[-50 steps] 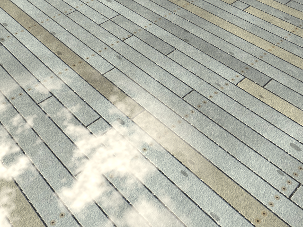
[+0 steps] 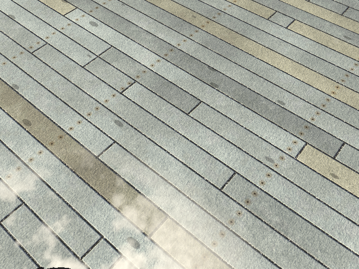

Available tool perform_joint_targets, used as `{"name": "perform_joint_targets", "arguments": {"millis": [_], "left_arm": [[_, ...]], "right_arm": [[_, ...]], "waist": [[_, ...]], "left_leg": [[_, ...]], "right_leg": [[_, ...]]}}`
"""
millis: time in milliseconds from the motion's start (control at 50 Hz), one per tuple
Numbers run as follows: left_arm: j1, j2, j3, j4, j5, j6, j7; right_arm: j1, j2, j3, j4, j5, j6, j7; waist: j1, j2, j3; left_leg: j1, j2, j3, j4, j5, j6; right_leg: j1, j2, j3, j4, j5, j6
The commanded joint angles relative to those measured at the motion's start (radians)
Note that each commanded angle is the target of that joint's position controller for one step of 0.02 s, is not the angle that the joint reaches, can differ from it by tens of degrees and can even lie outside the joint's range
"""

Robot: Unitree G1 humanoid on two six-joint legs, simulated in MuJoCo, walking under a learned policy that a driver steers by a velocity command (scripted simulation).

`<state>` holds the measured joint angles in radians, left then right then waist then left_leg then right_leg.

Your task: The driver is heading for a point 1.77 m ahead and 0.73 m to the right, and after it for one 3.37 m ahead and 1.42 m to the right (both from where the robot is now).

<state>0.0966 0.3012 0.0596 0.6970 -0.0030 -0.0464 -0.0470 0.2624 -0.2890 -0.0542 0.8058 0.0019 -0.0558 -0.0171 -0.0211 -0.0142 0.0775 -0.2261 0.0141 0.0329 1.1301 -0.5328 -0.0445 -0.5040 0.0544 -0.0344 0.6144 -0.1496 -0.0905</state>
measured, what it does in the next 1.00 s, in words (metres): walks ahead, turning right: left foot, then right foot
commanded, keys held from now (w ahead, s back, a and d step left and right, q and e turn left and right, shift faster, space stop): e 1.00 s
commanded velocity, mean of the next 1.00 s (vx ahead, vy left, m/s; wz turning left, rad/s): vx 0.07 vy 0.00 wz -0.58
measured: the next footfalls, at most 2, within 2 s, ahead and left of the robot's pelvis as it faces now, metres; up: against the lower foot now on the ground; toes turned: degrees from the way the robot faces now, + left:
left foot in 0.40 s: +0.26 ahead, +0.13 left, +0.00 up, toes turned -20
right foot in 0.80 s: +0.11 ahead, -0.10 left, +0.00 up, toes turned -34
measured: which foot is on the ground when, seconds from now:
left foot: up 0.00-0.38, down 0.40-0.80, up 0.82-1.00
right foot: down 0.00-0.40, up 0.42-0.78, down 0.80-1.00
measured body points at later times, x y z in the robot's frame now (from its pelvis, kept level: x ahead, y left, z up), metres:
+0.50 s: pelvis +0.14 +0.04 +0.02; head +0.18 +0.05 +0.47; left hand +0.38 +0.27 -0.08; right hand +0.21 -0.27 -0.07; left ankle +0.22 +0.14 -0.72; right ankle +0.07 -0.06 -0.65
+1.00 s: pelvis +0.13 +0.00 +0.03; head +0.14 -0.05 +0.47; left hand +0.41 +0.16 -0.05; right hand +0.09 -0.33 -0.09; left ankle +0.21 +0.14 -0.64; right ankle +0.08 -0.08 -0.72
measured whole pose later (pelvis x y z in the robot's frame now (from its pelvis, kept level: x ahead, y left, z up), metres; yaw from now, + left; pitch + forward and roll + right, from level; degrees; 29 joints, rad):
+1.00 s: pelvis +0.13 +0.00 +0.03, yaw -36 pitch +2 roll +2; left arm 0.21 0.30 0.07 0.62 0.00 0.03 0.02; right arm 0.11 -0.33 -0.10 0.72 -0.01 0.02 -0.04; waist 0.01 0.04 0.05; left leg -0.54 0.00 -0.03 1.08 -0.40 -0.07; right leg -0.28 0.04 0.08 0.46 -0.21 -0.04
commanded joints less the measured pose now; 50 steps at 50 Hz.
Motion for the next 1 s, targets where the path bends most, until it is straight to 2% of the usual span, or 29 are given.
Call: {"name": "perform_joint_targets", "arguments": {"millis": [20,40,60,80,120,160,200,300,360,380,400,420,440,460,480,500,540,580,660,720,780,800,820,840,860,880,900,920,1000], "left_arm": [[0.152,0.16,0.051,-0.048,-0.016,-0.005,0.016],[0.12,0.127,0.042,-0.045,-0.024,0.002,0.021],[0.104,0.143,0.044,-0.06,0.001,0.004,0.029],[0.076,0.147,0.049,-0.07,0.007,0.006,0.03],[0.056,0.153,0.053,-0.074,0.004,0.013,0.04],[0.077,0.172,0.058,-0.07,-0.006,0.026,0.055],[0.07,0.179,0.06,-0.073,-0.013,0.045,0.069],[0.065,0.167,0.056,-0.084,-0.012,0.075,0.078],[0.033,0.15,0.05,-0.099,-0.019,0.08,0.079],[0.038,0.126,0.043,-0.104,-0.019,0.08,0.08],[0.104,0.068,0.027,-0.105,-0.002,0.078,0.078],[0.147,0.083,0.031,-0.131,-0.008,0.073,0.078],[0.19,0.165,0.051,-0.109,0.003,0.067,0.075],[0.171,0.204,0.068,-0.087,-0.012,0.074,0.074],[0.165,0.192,0.072,-0.069,-0.018,0.09,0.079],[0.149,0.176,0.07,-0.075,-0.017,0.102,0.083],[0.121,0.12,0.054,-0.093,-0.024,0.111,0.077],[0.08,0.095,0.046,-0.119,-0.026,0.109,0.074],[0.052,0.085,0.038,-0.145,-0.017,0.108,0.058],[0.065,0.102,0.046,-0.15,-0.017,0.114,0.044],[0.139,0.099,0.056,-0.126,-0.015,0.116,0.032],[0.173,0.123,0.067,-0.115,-0.011,0.115,0.038],[0.196,0.223,0.092,-0.126,-0.01,0.11,0.055],[0.176,0.296,0.099,-0.156,0.02,0.092,0.053],[0.183,0.242,0.087,-0.151,0.036,0.069,0.048],[0.143,0.211,0.074,-0.142,0.029,0.054,0.05],[0.092,0.187,0.069,-0.145,0.01,0.051,0.056],[0.063,0.165,0.059,-0.148,-0.007,0.053,0.062],[0.078,0.158,0.053,-0.145,-0.003,0.063,0.08]], "right_arm": [[-0.041,-0.135,-0.022,-0.116,0.011,-0.045,0.0],[-0.108,-0.139,-0.027,-0.121,-0.015,-0.031,-0.016],[-0.046,-0.133,-0.029,-0.127,-0.007,-0.015,-0.016],[-0.002,-0.131,-0.027,-0.12,-0.008,-0.002,-0.018],[0.008,-0.105,-0.023,-0.11,-0.01,0.008,-0.022],[-0.035,-0.092,-0.017,-0.122,-0.018,0.012,-0.026],[-0.065,-0.087,-0.013,-0.128,-0.014,0.019,-0.023],[-0.16,-0.105,-0.019,-0.16,-0.004,0.021,-0.007],[-0.117,-0.12,-0.032,-0.154,-0.001,0.001,0.001],[-0.09,-0.139,-0.04,-0.147,-0.007,-0.007,-0.001],[-0.083,-0.206,-0.052,-0.161,-0.023,-0.005,-0.01],[-0.073,-0.242,-0.062,-0.145,-0.057,0.01,-0.008],[-0.073,-0.193,-0.054,-0.159,-0.041,0.012,-0.008],[-0.1,-0.138,-0.039,-0.172,-0.032,0.014,-0.011],[-0.131,-0.117,-0.034,-0.179,-0.024,0.021,-0.013],[-0.151,-0.112,-0.032,-0.18,-0.014,0.027,-0.016],[-0.148,-0.121,-0.033,-0.173,-0.019,0.039,-0.023],[-0.126,-0.131,-0.04,-0.165,-0.023,0.05,-0.029],[-0.138,-0.17,-0.058,-0.16,-0.015,0.059,-0.024],[-0.143,-0.186,-0.065,-0.151,-0.002,0.06,-0.013],[-0.161,-0.185,-0.068,-0.137,0.023,0.062,-0.01],[-0.112,-0.153,-0.061,-0.114,0.022,0.061,-0.007],[-0.091,-0.091,-0.044,-0.122,-0.015,0.062,-0.002],[-0.175,-0.093,-0.04,-0.188,-0.031,0.057,-0.011],[-0.23,-0.13,-0.053,-0.193,-0.019,0.055,-0.018],[-0.223,-0.142,-0.06,-0.185,-0.004,0.057,-0.02],[-0.194,-0.139,-0.065,-0.161,-0.007,0.06,-0.026],[-0.182,-0.148,-0.068,-0.154,-0.015,0.063,-0.031],[-0.166,-0.11,-0.059,-0.15,-0.003,0.056,-0.019]], "waist": [[0.076,0.044,-0.267],[0.069,0.074,-0.187],[0.014,-0.022,-0.184],[-0.005,-0.04,-0.175],[-0.022,-0.028,-0.187],[-0.003,-0.03,-0.215],[0.005,-0.056,-0.244],[0.033,-0.117,-0.202],[-0.004,-0.146,-0.184],[-0.012,-0.13,-0.182],[0.028,0.046,-0.234],[0.067,0.301,-0.199],[0.054,0.258,-0.22],[0.042,0.17,-0.198],[0.048,0.118,-0.175],[0.045,0.117,-0.155],[0.034,0.147,-0.134],[0.008,0.185,-0.148],[-0.008,0.203,-0.184],[-0.007,0.212,-0.178],[0.041,0.186,-0.17],[0.046,0.12,-0.165],[0.022,-0.147,-0.152],[0.05,-0.297,-0.143],[0.093,-0.19,-0.173],[0.058,-0.157,-0.146],[0.033,-0.111,-0.138],[0.023,-0.117,-0.135],[0.018,-0.115,-0.172]], "left_leg": [[-0.473,0.033,-0.126,0.213,0.021,0.007],[-0.426,0.052,-0.099,0.124,0.075,0.014],[-0.36,0.053,-0.122,0.132,0.09,-0.001],[-0.328,0.053,-0.123,0.082,0.088,-0.022],[-0.298,0.038,-0.102,-0.051,0.129,-0.044],[-0.3,0.015,-0.098,-0.16,0.214,-0.062],[-0.263,-0.003,-0.106,-0.245,0.304,-0.068],[-0.22,-0.043,-0.137,-0.43,0.312,-0.054],[-0.121,-0.046,-0.138,-0.66,0.381,-0.017],[-0.024,0.009,-0.157,-0.761,0.512,0.013],[0.118,0.227,-0.334,-0.764,0.72,0.096],[0.169,0.392,-0.586,-0.787,0.919,0.285],[0.169,0.433,-0.629,-0.784,0.893,0.348],[0.145,0.369,-0.487,-0.759,0.844,0.312],[0.121,0.297,-0.378,-0.753,0.771,0.262],[0.105,0.271,-0.327,-0.759,0.727,0.243],[0.07,0.218,-0.218,-0.788,0.724,0.237],[0.119,0.228,-0.184,-0.797,0.724,0.254],[0.117,0.27,-0.131,-0.8,0.707,0.267],[0.105,0.291,-0.108,-0.788,0.662,0.258],[0.054,0.275,-0.054,-0.698,0.573,0.19],[-0.028,0.237,-0.001,-0.608,0.466,0.122],[-0.254,0.125,0.111,-0.339,0.16,0.015],[-0.454,-0.01,0.034,-0.114,-0.139,-0.035],[-0.456,0.007,-0.077,0.009,-0.127,-0.027],[-0.455,0.022,-0.101,0.035,-0.04,-0.012],[-0.454,0.029,-0.108,0.014,0.036,-0.011],[-0.447,0.029,-0.11,0.0,0.084,-0.017],[-0.377,-0.012,-0.099,-0.079,0.176,-0.041]], "right_leg": [[0.605,-0.307,0.425,-0.198,0.618,-0.239],[0.476,-0.251,0.36,-0.246,0.576,-0.185],[0.381,-0.269,0.366,-0.259,0.656,-0.23],[0.32,-0.263,0.356,-0.271,0.684,-0.243],[0.261,-0.208,0.291,-0.267,0.667,-0.207],[0.26,-0.198,0.292,-0.243,0.679,-0.185],[0.251,-0.177,0.297,-0.231,0.571,-0.153],[0.254,-0.163,0.413,-0.2,0.275,-0.112],[0.292,-0.14,0.488,-0.124,0.229,-0.07],[0.254,-0.102,0.476,-0.073,0.141,-0.031],[0.162,-0.016,0.364,0.118,-0.173,0.024],[-0.054,0.118,0.206,0.3,-0.55,0.082],[-0.094,0.042,0.206,0.513,-0.539,0.124],[-0.104,0.015,0.198,0.595,-0.463,0.142],[-0.104,-0.002,0.181,0.62,-0.404,0.161],[-0.118,-0.015,0.171,0.629,-0.355,0.173],[-0.086,-0.023,0.111,0.571,-0.292,0.188],[-0.083,-0.039,0.081,0.472,-0.275,0.196],[0.042,-0.08,0.042,0.273,-0.254,0.179],[0.117,-0.077,0.004,0.147,-0.232,0.15],[0.265,-0.045,-0.04,-0.108,-0.073,0.082],[0.37,-0.046,0.006,-0.2,0.025,0.045],[0.507,-0.257,0.312,-0.27,0.298,-0.04],[0.466,-0.451,0.571,-0.276,0.444,-0.246],[0.435,-0.423,0.542,-0.297,0.362,-0.267],[0.416,-0.36,0.453,-0.291,0.31,-0.209],[0.41,-0.306,0.398,-0.28,0.26,-0.153],[0.404,-0.287,0.377,-0.274,0.284,-0.132],[0.408,-0.241,0.353,-0.258,0.343,-0.133]]}}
